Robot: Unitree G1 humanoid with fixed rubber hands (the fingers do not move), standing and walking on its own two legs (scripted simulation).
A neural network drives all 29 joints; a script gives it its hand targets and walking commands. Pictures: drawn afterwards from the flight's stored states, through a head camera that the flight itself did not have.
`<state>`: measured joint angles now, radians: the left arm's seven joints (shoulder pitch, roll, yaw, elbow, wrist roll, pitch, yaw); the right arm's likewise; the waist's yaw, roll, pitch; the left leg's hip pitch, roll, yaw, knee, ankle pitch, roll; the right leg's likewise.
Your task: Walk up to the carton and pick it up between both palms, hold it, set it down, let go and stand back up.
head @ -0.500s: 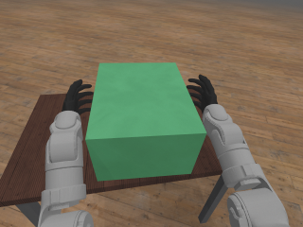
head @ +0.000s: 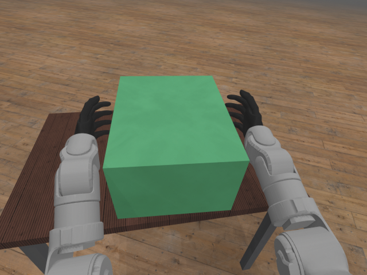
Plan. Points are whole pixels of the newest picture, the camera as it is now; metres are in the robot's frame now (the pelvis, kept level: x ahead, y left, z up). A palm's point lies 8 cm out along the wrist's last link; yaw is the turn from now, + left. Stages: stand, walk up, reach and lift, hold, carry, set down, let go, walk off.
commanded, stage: hold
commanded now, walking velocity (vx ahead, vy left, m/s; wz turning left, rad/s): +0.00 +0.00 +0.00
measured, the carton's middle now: (171, 137) +0.42 +0.00 +0.13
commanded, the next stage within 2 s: set down in 1.00 s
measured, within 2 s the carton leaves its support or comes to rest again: neither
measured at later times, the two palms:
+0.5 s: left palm (88, 134) +0.36 +0.17 +0.19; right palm (252, 126) +0.37 -0.17 +0.19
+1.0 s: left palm (87, 135) +0.36 +0.17 +0.19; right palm (251, 126) +0.37 -0.17 +0.19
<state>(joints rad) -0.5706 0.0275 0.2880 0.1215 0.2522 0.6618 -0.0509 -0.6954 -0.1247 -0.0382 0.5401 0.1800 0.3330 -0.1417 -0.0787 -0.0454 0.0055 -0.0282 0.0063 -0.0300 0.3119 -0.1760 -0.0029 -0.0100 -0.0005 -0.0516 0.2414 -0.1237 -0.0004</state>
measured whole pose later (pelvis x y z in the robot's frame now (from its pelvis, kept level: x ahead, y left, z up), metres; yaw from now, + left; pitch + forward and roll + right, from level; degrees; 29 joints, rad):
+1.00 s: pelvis +0.00 +0.00 +0.00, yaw +0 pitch -6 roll -1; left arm -0.57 0.02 0.28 0.12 0.25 0.66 -0.05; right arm -0.70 -0.13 -0.03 0.54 0.19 0.33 -0.14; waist -0.08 -0.04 0.01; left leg -0.03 0.01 -0.03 0.32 -0.18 0.00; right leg 0.00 0.00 -0.05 0.24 -0.12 0.00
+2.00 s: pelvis +0.02 +0.00 +0.00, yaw +0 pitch -4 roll -1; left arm -0.60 0.01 0.30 0.42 0.27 0.31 -0.03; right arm -0.66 -0.07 -0.17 0.75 0.00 -0.03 -0.10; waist -0.04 -0.05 0.04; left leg -0.04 0.01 -0.03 0.30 -0.19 -0.01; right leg -0.02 0.01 -0.06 0.23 -0.15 -0.01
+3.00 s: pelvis +0.03 -0.01 +0.00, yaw -2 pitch +6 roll -1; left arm -0.78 0.02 0.42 0.88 0.31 0.00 0.01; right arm -0.80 -0.03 -0.52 0.98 -0.32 -0.21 0.00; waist 0.01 -0.03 -0.03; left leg -0.21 0.03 0.02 0.29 -0.19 -0.01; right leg -0.21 0.01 -0.05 0.24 -0.14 -0.01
